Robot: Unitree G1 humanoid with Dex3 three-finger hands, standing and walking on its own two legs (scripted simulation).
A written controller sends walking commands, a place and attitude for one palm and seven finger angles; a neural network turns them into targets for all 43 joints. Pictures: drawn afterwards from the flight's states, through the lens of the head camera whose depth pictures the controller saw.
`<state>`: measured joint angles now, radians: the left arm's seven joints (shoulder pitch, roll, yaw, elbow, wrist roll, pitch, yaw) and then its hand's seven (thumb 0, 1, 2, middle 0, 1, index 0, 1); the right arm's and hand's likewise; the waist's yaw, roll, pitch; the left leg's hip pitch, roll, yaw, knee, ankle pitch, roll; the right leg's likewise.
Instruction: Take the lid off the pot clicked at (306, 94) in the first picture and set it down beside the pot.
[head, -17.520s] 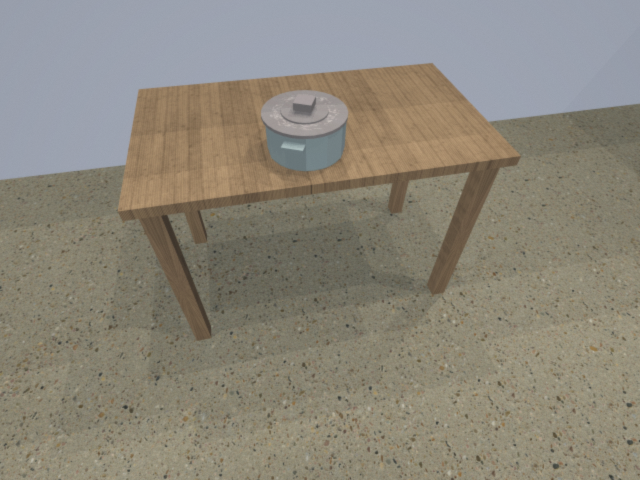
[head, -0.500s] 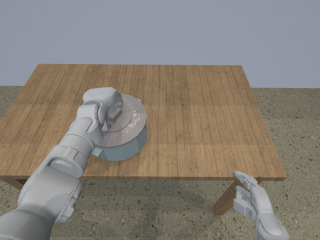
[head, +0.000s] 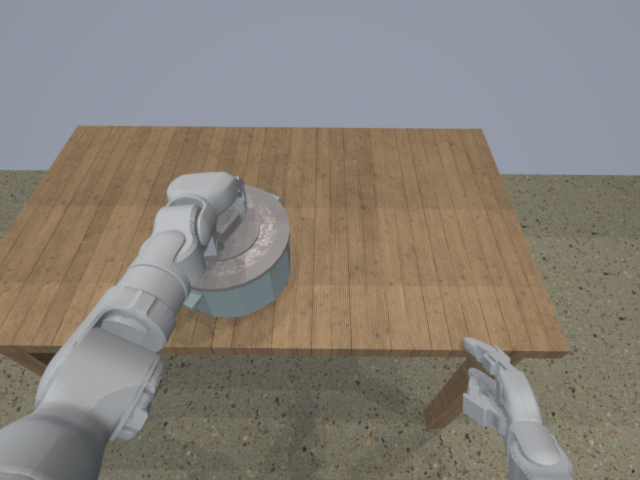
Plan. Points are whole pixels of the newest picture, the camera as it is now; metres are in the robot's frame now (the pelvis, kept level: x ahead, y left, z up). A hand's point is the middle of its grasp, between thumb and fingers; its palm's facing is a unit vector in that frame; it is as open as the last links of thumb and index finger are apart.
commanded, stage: close the fingers and squeeze the knob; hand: left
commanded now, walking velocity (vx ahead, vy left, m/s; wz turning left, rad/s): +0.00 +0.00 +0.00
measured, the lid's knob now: (220, 222) +0.48 +0.15 +0.02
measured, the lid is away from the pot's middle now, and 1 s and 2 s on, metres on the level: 0.00 0.00 0.00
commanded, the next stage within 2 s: lift the lid straight up in 1.00 s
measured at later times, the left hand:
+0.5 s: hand (209, 226) +0.44 +0.16 +0.05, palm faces -0.34 -0.06 -0.94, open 8.1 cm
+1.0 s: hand (209, 227) +0.44 +0.16 +0.05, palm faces -0.36 -0.06 -0.93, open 8.1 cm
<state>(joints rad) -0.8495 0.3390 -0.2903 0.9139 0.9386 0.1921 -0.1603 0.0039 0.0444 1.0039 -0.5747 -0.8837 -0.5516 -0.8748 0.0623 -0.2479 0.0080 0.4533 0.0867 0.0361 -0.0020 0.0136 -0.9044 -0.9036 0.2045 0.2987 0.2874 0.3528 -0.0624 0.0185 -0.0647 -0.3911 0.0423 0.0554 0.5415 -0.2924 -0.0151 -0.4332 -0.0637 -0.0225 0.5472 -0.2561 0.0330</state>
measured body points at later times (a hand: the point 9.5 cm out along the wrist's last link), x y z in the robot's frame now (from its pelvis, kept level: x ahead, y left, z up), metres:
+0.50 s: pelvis +0.01 +0.01 +0.00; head +0.05 +0.00 +0.45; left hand +0.46 +0.16 +0.10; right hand +0.22 -0.24 -0.05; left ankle -0.02 +0.13 -0.73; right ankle +0.00 -0.14 -0.73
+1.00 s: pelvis +0.00 +0.00 +0.00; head +0.04 +0.00 +0.45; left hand +0.46 +0.16 +0.10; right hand +0.22 -0.24 -0.05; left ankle -0.02 +0.13 -0.73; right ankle +0.00 -0.14 -0.73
